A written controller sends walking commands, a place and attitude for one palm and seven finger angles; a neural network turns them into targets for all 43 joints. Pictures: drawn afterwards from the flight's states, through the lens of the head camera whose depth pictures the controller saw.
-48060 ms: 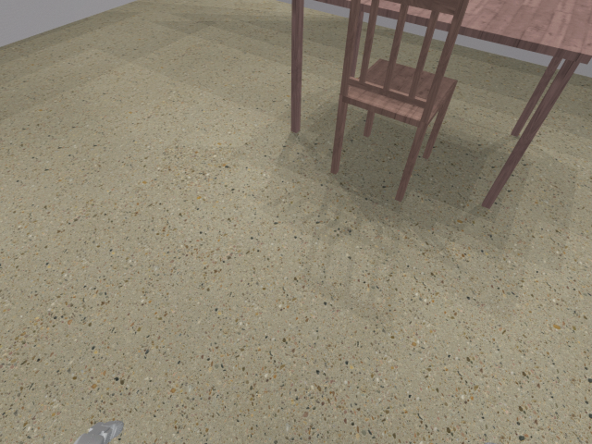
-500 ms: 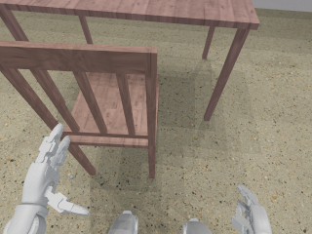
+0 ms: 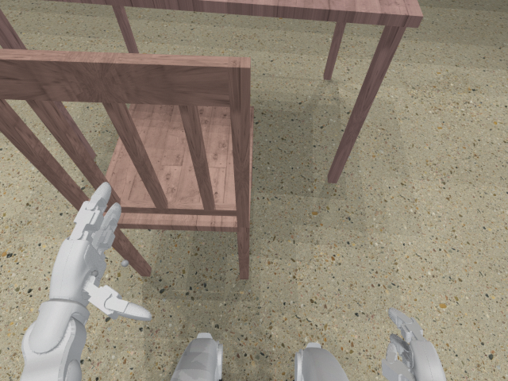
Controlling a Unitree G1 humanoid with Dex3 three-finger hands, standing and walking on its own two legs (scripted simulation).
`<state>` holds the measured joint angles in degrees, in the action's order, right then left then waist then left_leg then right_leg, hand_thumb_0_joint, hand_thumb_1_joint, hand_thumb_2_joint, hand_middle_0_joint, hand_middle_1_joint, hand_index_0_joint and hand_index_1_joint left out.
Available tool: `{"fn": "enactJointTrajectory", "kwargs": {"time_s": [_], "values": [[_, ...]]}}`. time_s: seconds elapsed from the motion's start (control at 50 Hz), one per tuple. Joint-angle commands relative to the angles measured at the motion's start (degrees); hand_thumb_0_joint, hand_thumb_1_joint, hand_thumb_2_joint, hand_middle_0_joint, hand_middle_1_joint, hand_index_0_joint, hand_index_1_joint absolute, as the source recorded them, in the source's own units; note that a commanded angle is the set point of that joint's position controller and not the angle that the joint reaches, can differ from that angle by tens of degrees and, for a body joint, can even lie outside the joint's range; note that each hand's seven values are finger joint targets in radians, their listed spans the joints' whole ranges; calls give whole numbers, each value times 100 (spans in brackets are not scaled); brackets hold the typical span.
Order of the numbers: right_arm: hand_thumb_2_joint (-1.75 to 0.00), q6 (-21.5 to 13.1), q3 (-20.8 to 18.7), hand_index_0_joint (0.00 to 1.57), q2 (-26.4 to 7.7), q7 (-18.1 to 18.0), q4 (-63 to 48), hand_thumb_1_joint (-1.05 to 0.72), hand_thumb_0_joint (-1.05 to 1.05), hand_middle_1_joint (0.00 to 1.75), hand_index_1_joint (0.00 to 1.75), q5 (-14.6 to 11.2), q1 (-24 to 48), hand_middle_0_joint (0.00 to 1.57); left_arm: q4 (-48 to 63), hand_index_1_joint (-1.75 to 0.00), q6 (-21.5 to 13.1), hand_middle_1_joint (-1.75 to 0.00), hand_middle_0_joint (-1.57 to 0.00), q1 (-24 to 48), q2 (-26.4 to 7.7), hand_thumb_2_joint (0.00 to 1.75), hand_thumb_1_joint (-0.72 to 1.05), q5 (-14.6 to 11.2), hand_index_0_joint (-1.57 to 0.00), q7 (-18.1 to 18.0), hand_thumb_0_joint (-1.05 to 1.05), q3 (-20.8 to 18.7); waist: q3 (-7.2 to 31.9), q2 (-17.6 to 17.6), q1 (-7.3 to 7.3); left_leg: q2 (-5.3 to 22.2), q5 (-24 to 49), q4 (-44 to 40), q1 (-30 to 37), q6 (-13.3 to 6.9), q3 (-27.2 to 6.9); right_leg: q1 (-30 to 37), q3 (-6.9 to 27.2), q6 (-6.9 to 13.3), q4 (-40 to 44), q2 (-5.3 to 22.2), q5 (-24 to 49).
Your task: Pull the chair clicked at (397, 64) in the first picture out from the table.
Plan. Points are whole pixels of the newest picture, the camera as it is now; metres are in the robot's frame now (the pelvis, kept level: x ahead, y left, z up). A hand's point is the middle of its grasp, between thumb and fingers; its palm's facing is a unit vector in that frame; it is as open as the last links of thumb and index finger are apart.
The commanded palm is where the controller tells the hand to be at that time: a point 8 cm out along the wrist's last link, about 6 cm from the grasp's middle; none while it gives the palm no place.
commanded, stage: aim the fingers beside a spindle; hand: left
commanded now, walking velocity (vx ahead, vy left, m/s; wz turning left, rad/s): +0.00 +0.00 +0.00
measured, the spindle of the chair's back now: (142, 163) +0.48 +0.22 +0.01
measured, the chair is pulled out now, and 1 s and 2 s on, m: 0.29 0.29 0.29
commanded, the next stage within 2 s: none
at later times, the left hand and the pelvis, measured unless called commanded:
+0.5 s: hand (133, 240) +0.32 +0.20 +0.02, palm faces -0.02 -1.00 -0.05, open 16.9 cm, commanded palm +0.30 +0.25 +0.02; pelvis +0.00 +0.00 -0.01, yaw -1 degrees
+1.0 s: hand (144, 229) +0.35 +0.20 +0.00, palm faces -0.01 -1.00 -0.05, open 16.9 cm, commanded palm +0.32 +0.25 +0.01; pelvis -0.01 +0.00 -0.02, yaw -1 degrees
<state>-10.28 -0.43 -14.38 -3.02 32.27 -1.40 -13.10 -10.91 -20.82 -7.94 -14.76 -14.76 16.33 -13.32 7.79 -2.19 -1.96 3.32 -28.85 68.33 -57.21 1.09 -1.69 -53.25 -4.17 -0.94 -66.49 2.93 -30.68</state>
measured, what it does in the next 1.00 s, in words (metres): stands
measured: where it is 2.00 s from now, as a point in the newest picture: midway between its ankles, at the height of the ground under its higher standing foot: outside the picture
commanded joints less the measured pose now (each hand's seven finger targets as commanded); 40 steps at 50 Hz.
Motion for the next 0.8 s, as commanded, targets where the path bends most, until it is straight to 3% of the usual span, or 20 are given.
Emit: {"fn": "enactJointTrajectory", "kwargs": {"time_s": [0.0, 0.02, 0.04, 0.08, 0.18, 0.24, 0.3, 0.38, 0.42, 0.48, 0.54, 0.62, 0.66, 0.68, 0.72, 0.78], "values": [[-90, -278, -324, 20, -777, -60, -823, -90, 0, 30, 30, 33, 92, 20, 1479, -8, -587, -8, -6, 651, -950, 30, -50, -148, -6, -28, 0, -480, 1901, -98, 65, -262, 1473, -934, 1463, -204, 20, 807, 54, 169, 904, -272, 1323], [-90, -274, -330, 20, -777, -70, -785, -90, 0, 30, 30, 39, 84, 20, 1493, -8, -653, -8, -6, 665, -1068, 30, -50, -149, -6, -78, 0, -598, 1935, -11, 59, -242, 1537, -898, 1442, -210, 1, 773, 39, 168, 856, -290, 1348], [-90, -276, -322, 20, -755, -61, -776, -90, 0, 30, 30, 47, 96, 20, 1491, -8, -708, -8, -6, 684, -966, 30, -50, -143, -6, -92, 0, -530, 1920, -166, 63, -249, 1565, -897, 1491, -196, 8, 707, 36, 173, 834, -284, 1357], [-90, -265, -318, 20, -760, -57, -710, -90, 0, 30, 30, 56, 73, 20, 1345, -8, -773, -8, -6, 842, -959, 30, -50, -128, -6, -131, 0, -537, 1847, -105, 15, -243, 1453, -853, 1398, -191, 5, 588, 34, 161, 802, -283, 1255], [-90, -160, -296, 20, -843, -58, -644, -90, 0, 30, 30, 27, 64, 20, 578, -8, -601, -8, -6, 1198, -905, 30, -50, -69, -6, 18, 0, -423, 1524, -17, -94, -258, 981, -784, 1016, -192, 18, 338, 65, 159, 796, -293, 914], [-90, -150, -309, 20, -873, -80, -671, -90, 0, 30, 30, 21, 32, 20, 531, -8, -508, -8, -6, 1401, -835, 30, -50, -99, -6, 134, 0, -328, 1773, -8, -97, -254, 1038, -735, 1093, -210, 9, 346, 81, 158, 777, -288, 971], [-90, -154, -309, 20, -871, -103, -676, -90, 0, 30, 30, 35, 41, 20, 801, -8, -575, -8, -6, 1819, -1031, 30, -50, -107, -6, 132, 0, -419, 2051, -175, -61, -247, 1222, -699, 1239, -210, -10, 406, 95, 175, 715, -272, 1104], [-90, -136, -305, 20, -816, -72, -639, -90, 0, 30, 30, 78, 28, 20, 910, -8, -706, -8, -6, 1711, -1196, 30, -50, -92, -6, -29, 0, -639, 2366, -231, 26, -228, 1664, -651, 1396, -200, -10, 542, 86, 176, 606, -272, 1456], [-90, -66, -298, 20, -838, -49, -614, -90, 0, 30, 30, 81, 5, 20, 539, -8, -660, -8, -6, 1570, -1365, 30, -50, -63, -6, -90, 0, -845, 2185, -116, 41, -220, 1607, -640, 1179, -193, -5, 545, 83, 176, 597, -289, 1436], [-90, 10, -310, 20, -824, -5, -630, -90, 0, 30, 30, 59, 18, 20, 270, -8, -581, -8, -6, 1589, -1032, 30, -50, -25, -6, -64, 0, -594, 2003, -147, -16, -230, 1500, -630, 1098, -171, 26, 398, 69, 171, 569, -282, 1420], [-90, 66, -319, 20, -874, 16, -651, -90, 0, 30, 30, 38, -24, 20, -9, -8, -491, -8, -6, 1470, -963, 30, -50, -73, -6, 23, 0, -573, 1950, 90, -64, -239, 1426, -584, 948, -194, 53, 436, 86, 154, 615, -291, 1446], [-90, 57, -331, 20, -889, -18, -612, -90, 0, 30, 30, 40, -19, 20, 264, -8, -665, -8, -6, 2293, -885, 30, -50, -27, -6, 67, 0, -309, 1990, -99, -221, -215, 1291, -498, 1020, -207, 1, 123, 91, 166, 556, -288, 1218], [-90, 46, -347, 20, -899, -43, -553, -90, 0, 30, 30, 67, -42, 20, 389, -8, -809, -8, -6, 2457, -1143, 30, -50, -7, -6, 4, 0, -515, 2142, -203, -174, -195, 1392, -489, 1173, -193, -36, 93, 93, 184, 515, -286, 1230], [-90, 39, -339, 20, -880, -41, -566, -90, 0, 30, 30, 81, -36, 20, 417, -8, -860, -8, -6, 2449, -1074, 30, -50, -3, -6, -15, 0, -472, 2241, -214, -151, -211, 1392, -485, 1193, -193, -27, 114, 94, 181, 511, -282, 1199], [-90, 42, -337, 20, -893, -48, -501, -90, 0, 30, 30, 99, -52, 20, 387, -8, -943, -8, -6, 2601, -1265, 30, -50, 61, -6, -101, 0, -583, 2292, -318, -142, -190, 1478, -446, 1206, -183, -54, 21, 92, 197, 426, -284, 1209], [-90, 99, -323, 20, -871, -35, -445, -90, 0, 30, 30, 103, -42, 20, -40, -8, -882, -8, -6, 2677, -1102, 30, -50, 112, -6, -147, 0, -498, 2201, -262, -165, -203, 1341, -421, 1103, -170, -33, -84, 89, 185, 413, -276, 1136]]}}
